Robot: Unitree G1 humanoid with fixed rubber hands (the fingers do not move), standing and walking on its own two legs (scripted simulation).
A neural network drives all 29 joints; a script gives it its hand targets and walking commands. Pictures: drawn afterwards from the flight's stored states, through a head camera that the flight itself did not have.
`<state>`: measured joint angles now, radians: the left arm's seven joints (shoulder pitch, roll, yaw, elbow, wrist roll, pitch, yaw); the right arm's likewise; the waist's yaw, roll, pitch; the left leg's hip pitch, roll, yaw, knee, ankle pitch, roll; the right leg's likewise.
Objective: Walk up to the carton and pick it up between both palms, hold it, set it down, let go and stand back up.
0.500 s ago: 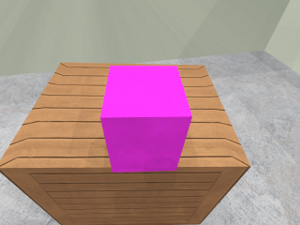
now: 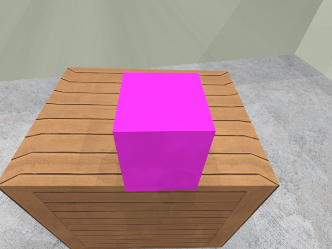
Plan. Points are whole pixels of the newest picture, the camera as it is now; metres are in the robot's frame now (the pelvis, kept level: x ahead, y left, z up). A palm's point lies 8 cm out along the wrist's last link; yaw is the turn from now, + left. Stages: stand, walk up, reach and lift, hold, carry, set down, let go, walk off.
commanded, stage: stand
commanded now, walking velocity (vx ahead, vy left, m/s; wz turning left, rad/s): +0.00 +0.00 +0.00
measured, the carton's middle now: (161, 133) +0.41 +0.00 +0.06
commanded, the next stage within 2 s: none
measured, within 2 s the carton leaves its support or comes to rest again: neither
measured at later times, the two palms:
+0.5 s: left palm out of the picture +0.00 +0.24 -0.13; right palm out of the picture +0.01 -0.25 -0.13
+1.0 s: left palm out of the picture +0.01 +0.24 -0.14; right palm out of the picture +0.02 -0.24 -0.13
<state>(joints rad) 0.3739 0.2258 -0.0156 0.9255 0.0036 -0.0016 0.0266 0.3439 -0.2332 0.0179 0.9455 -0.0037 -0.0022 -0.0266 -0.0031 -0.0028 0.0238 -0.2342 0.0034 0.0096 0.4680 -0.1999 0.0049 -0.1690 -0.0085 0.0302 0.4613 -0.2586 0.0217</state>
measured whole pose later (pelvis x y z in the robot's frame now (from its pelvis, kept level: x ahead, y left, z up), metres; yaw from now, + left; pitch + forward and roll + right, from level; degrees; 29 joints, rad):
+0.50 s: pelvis +0.01 +0.00 +0.00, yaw +0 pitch -2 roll +0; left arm 0.37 0.21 -0.01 0.96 0.00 0.00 0.03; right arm 0.34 -0.22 0.02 0.98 0.00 0.00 -0.03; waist 0.00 0.00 0.02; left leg -0.23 0.00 0.01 0.46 -0.20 0.00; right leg -0.16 -0.01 0.03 0.45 -0.26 0.02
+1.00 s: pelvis +0.01 +0.00 +0.00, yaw +0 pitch -2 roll +0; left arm 0.36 0.20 -0.01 0.98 0.00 0.00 0.04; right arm 0.33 -0.21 0.02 1.00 0.00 0.00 -0.04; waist 0.00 0.00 0.03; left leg -0.21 0.00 0.01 0.45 -0.21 0.00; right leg -0.14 -0.01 0.03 0.44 -0.27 0.02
